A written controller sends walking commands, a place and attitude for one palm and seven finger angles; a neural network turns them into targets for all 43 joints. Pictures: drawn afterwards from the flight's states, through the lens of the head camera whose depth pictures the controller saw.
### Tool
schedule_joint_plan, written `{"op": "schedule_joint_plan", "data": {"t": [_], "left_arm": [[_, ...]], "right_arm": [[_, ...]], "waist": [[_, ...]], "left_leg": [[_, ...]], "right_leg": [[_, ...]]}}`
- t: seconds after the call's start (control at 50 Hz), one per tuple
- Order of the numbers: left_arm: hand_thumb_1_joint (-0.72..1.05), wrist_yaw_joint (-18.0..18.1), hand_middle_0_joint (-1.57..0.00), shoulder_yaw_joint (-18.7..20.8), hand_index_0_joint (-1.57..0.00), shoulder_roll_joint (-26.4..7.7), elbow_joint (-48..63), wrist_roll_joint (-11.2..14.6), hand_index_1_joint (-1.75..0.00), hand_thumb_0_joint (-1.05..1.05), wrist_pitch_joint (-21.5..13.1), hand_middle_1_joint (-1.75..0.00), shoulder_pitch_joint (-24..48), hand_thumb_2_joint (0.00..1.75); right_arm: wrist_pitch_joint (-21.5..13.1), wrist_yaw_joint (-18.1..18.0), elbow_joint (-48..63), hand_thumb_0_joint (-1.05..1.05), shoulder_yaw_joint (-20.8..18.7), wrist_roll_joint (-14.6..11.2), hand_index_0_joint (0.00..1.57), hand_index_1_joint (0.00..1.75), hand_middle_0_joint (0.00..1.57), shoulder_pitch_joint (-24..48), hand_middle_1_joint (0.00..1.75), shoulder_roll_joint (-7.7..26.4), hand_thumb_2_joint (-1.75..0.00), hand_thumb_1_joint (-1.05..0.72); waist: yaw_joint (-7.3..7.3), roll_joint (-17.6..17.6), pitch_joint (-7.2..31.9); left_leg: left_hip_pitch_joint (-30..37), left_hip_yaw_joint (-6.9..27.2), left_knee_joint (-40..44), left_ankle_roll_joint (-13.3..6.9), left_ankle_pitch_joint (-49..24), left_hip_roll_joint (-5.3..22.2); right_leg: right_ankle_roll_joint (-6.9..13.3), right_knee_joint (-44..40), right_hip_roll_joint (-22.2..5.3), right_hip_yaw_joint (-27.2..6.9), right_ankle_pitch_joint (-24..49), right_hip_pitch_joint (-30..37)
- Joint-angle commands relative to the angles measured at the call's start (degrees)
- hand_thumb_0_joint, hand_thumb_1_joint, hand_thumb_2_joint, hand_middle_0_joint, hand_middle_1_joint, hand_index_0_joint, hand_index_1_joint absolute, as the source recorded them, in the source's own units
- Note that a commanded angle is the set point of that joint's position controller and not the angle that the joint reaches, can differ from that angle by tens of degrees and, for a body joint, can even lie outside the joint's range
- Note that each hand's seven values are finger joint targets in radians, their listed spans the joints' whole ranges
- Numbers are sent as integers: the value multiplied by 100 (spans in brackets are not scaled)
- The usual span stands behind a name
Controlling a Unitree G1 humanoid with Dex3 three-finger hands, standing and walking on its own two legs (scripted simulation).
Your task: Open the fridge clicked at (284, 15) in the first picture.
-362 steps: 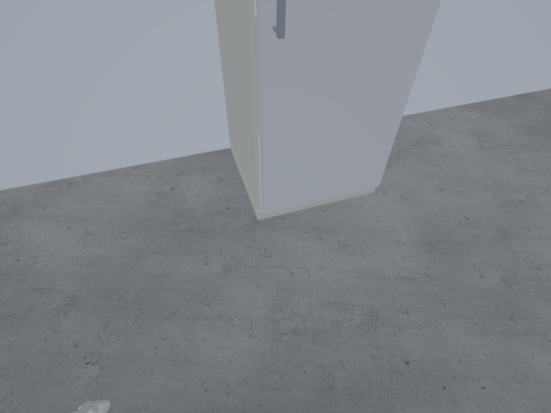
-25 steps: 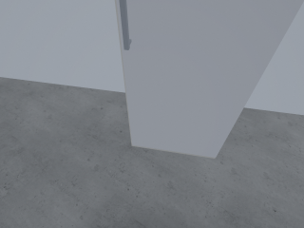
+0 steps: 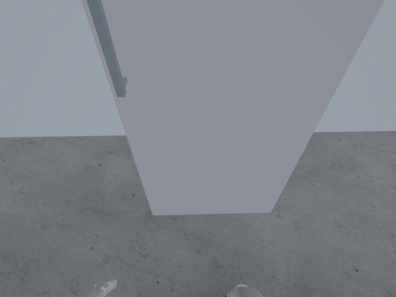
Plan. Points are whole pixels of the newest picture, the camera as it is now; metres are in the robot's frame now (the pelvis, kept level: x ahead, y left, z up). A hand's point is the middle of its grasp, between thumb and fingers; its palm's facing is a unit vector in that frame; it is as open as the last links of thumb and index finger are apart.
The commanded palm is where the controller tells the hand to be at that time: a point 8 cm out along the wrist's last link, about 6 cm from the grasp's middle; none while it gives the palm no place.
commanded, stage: take the last steps up to it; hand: left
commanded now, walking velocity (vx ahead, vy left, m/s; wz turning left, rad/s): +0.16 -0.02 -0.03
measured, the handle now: (104, 23) +0.56 +0.19 +0.27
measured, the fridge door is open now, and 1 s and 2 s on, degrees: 0 0 0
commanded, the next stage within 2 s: come to a stop and stand still in 0.04 s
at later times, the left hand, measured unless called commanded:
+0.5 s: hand out of the picture +0.13 +0.20 -0.18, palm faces +0.05 -0.98 -0.21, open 7.3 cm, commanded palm none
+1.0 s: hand out of the picture +0.08 +0.14 -0.17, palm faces +0.04 -0.98 -0.21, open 7.3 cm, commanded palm none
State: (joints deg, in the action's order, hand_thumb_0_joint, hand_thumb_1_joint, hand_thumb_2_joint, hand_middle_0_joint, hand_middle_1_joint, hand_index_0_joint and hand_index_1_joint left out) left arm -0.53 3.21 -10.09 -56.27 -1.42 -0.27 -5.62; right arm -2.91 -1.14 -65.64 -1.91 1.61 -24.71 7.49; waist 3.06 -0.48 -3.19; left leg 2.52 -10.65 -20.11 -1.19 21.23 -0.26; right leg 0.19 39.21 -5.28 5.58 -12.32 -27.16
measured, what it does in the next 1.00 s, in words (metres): steps on the spot: right foot, then left foot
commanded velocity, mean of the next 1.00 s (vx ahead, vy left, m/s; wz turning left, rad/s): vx -0.07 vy -0.02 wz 0.00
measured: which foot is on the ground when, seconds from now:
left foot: down 0.00-0.06, up 0.08-0.32, down 0.34-0.68, up 0.70-0.90, down 0.92-1.00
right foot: up 0.00-0.04, down 0.06-0.38, up 0.40-0.66, down 0.68-1.00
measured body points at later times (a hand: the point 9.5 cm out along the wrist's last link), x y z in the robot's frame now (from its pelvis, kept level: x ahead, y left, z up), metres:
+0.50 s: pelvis +0.10 +0.01 +0.00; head +0.12 +0.02 +0.45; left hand +0.13 +0.25 -0.16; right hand +0.17 -0.23 -0.14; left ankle +0.15 +0.12 -0.73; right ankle +0.08 -0.11 -0.70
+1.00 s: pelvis +0.05 -0.04 +0.00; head +0.05 -0.04 +0.45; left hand +0.08 +0.19 -0.15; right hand +0.05 -0.26 -0.16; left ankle +0.05 +0.10 -0.73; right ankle +0.06 -0.13 -0.73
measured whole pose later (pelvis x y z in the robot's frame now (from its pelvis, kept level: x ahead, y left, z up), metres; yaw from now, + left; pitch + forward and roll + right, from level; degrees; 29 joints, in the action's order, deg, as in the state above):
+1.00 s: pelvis +0.05 -0.04 +0.00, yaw -1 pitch -2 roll +0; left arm 1.7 1.3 -9.3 -62.3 -0.5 0.8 -13.1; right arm 1.0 -1.6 -64.5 -1.0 0.7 -14.5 8.5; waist -0.2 0.0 -2.4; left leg -10.8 -1.8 -27.5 1.9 14.6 2.8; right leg 2.1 28.3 0.0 5.2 -14.0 -12.4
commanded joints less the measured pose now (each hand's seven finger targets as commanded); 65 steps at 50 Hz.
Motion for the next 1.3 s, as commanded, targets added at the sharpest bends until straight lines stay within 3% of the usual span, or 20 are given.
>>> {"op": "schedule_joint_plan", "data": {"t": [0.0, 0.02, 0.04, 0.06, 0.1, 0.16, 0.28, 0.36, 0.4, 0.46, 0.56, 0.62, 0.66, 0.68, 0.74, 0.82, 0.88, 0.94, 1.12, 1.28], "left_arm": [[90, 20, -20, 89, -20, -479, -134, -14, -30, 0, -239, -30, -1330, 90], [90, 84, -20, 212, -20, -962, -360, -36, -30, 0, -335, -30, -2084, 90], [90, 111, -20, 274, -20, -1390, -424, 49, -30, 0, -332, -30, -2423, 90], [90, 138, -20, 277, -20, -1358, -356, 93, -30, 0, -312, -30, -2107, 90], [90, 185, -20, 152, -20, -895, -155, 84, -30, 0, -266, -30, -1245, 90], [90, 246, -20, 10, -20, -502, -67, 9, -30, 0, -285, -30, -616, 90], [90, 267, -20, 35, -20, -636, -126, 66, -30, 0, -45, -30, -647, 90], [90, 248, -20, 11, -20, -301, -14, 105, -30, 0, 172, -30, -1002, 90], [90, 256, -20, 35, -20, -421, -53, 93, -30, 0, 237, -30, -994, 90], [90, 225, -20, 45, -20, -406, -45, 62, -30, 0, 211, -30, -1083, 90], [90, 190, -20, 24, -20, -339, 132, 56, -30, 0, 196, -30, -1067, 90], [90, 205, -20, 19, -20, -394, -58, 31, -30, 0, 139, -30, -1633, 90], [90, 236, -20, 65, -20, -1010, 9, -31, -30, 0, 47, -30, -1284, 90], [90, 224, -20, 79, -20, -1027, 91, -14, -30, 0, 24, -30, -1136, 90], [90, 244, -20, 13, -20, -770, 64, -17, -30, 0, 22, -30, -657, 90], [90, 236, -20, -24, -20, -711, -101, 30, -30, 0, -16, -30, -870, 90], [90, 242, -20, -81, -20, -543, -247, 106, -30, 0, -16, -30, -940, 90], [90, 229, -20, -91, -20, -502, -405, 112, -30, 0, 30, -30, -946, 90], [90, 225, -20, -112, -20, -438, -637, 96, -30, 0, 36, -30, -1115, 90], [90, 242, -20, -107, -20, -291, -690, 82, -30, 0, 9, -30, -1336, 90]], "right_arm": [[-88, -46, 178, 0, -141, -60, 20, 30, 20, -120, 30, 847, -90, -90], [-116, -3, 267, 0, -111, -124, 20, 30, 20, -221, 30, 632, -90, -90], [-99, -14, 428, 0, -95, -162, 20, 30, 20, -276, 30, 475, -90, -90], [-37, -40, 432, 0, -108, -154, 20, 30, 20, 5, 30, 544, -90, -90], [53, 9, 520, 0, -123, -80, 20, 30, 20, 471, 30, 437, -90, -90], [212, 12, 355, 0, -32, -54, 20, 30, 20, 15, 30, 108, -90, -90], [283, -29, 369, 0, -18, -108, 20, 30, 20, 80, 30, 178, -90, -90], [235, -100, 711, 0, -173, -49, 20, 30, 20, 742, 30, 1016, -90, -90], [239, -173, 784, 0, -176, -22, 20, 30, 20, 984, 30, 1065, -90, -90], [284, -182, 920, 0, -260, -8, 20, 30, 20, 1215, 30, 1187, -90, -90], [338, -142, 998, 0, -376, -7, 20, 30, 20, 1234, 30, 1304, -90, -90], [377, -75, 1057, 0, -377, -81, 20, 30, 20, 1468, 30, 1162, -90, -90], [398, 7, 1206, 0, -241, -148, 20, 30, 20, 1466, 30, 512, -90, -90], [496, 7, 1264, 0, -217, -112, 20, 30, 20, 1783, 30, 535, -90, -90], [521, 4, 1007, 0, -195, -78, 20, 30, 20, 1474, 30, 500, -90, -90], [438, -22, 757, 0, -108, -97, 20, 30, 20, 1211, 30, 456, -90, -90], [301, -66, 487, 0, -15, -86, 20, 30, 20, 886, 30, 528, -90, -90], [235, -91, 348, 0, 23, -81, 20, 30, 20, 1011, 30, 651, -90, -90], [315, -69, 137, 0, 46, -53, 20, 30, 20, 484, 30, 419, -90, -90], [269, -83, 106, 0, 54, -58, 20, 30, 20, 190, 30, 311, -90, -90]], "waist": [[-776, 217, 392], [-992, -665, 1104], [-899, -1199, 1320], [-920, -860, 1306], [-642, -217, 337], [-121, -366, 240], [-141, -648, 444], [-329, 1363, 104], [-307, 1277, 167], [-287, 992, 591], [-172, 1066, 918], [-432, 766, 926], [-261, -979, 342], [-423, -1203, 209], [-175, -747, -52], [-257, -779, 50], [-266, -77, 141], [-417, 644, 87], [-348, -119, -355], [-330, 2, -285]], "left_leg": [[-930, 487, -1600, -327, -4374, 1244], [-2159, 132, -3053, -47, -2758, 732], [-3090, 207, -4781, 148, 1157, 78], [-3170, 927, -5261, 86, 1260, 321], [-3339, 1064, -5250, 93, 537, 682], [-2407, 918, -3738, 283, 323, 724], [-1257, 568, -968, 383, -1330, 343], [-1743, 2082, 214, -572, -3683, 1947], [-1700, 2244, 305, -967, -4177, 2140], [-792, 1788, -217, -1001, -4945, 1989], [-630, 1692, -337, -874, -4499, 1869], [-1368, 1352, -664, -428, -2691, 1397], [-2403, 654, -1358, 221, -187, 385], [-2126, 845, -1918, 253, 580, 305], [-2085, 1029, -2496, 189, 250, 324], [-1784, 905, -1565, 250, -85, 323], [-1022, 1275, -318, 123, -1560, 664], [-1486, 1467, 40, 48, -1387, 866], [-1681, 1163, 192, 109, -200, 518], [-1801, 1212, 213, 74, -115, 539]], "right_leg": [[242, -1062, 341, 189, 727, 2234], [697, -1061, -833, -1141, 1911, 3714], [1449, -1639, -2208, -2792, 3502, 4077], [1602, -1904, -2133, -2717, 2786, 3520], [1339, -2301, -1713, -2027, 1221, 2116], [963, -2340, -1239, -851, 2187, 964], [567, -1437, -658, -446, 1940, 995], [-178, 1, 272, 67, -767, 929], [-149, 1279, 252, -405, -1948, 743], [-183, 1499, 283, -474, -1845, 252], [-173, 313, 291, -344, -1565, 665], [-173, -1438, 292, -193, 25, 1751], [392, -2209, -1085, -1657, 1025, 1650], [790, -2503, -1348, -1871, 518, 814], [908, -2311, -966, -1524, 626, 680], [748, -2003, -731, -1180, 1015, 1114], [291, -1768, -324, -930, 556, 1004], [64, -1804, -70, -746, 297, 1577], [73, -2502, -139, -964, -1303, 1168], [65, -2386, -94, -915, -1174, 1131]]}}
